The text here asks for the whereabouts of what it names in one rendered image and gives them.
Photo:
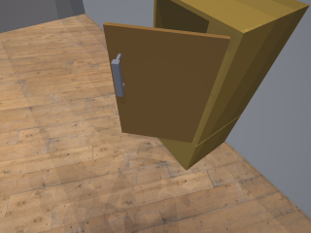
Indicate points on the cupboard door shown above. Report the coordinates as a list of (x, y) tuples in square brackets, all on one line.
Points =
[(168, 77)]

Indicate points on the handle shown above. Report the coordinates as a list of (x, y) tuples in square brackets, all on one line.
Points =
[(117, 76)]

